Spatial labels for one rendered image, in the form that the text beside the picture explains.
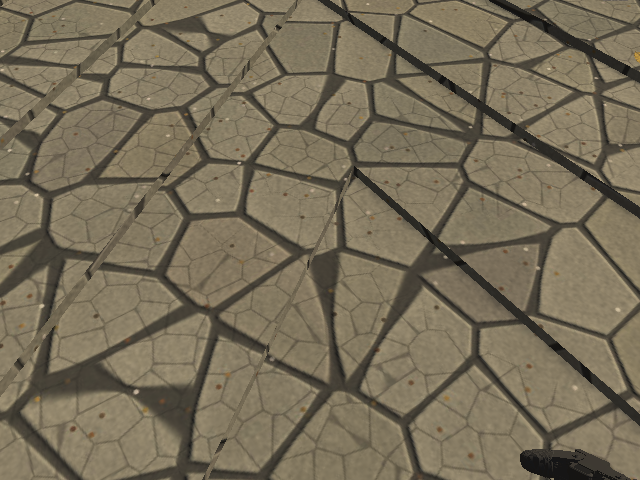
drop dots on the right robot hand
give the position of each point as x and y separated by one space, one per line
567 465

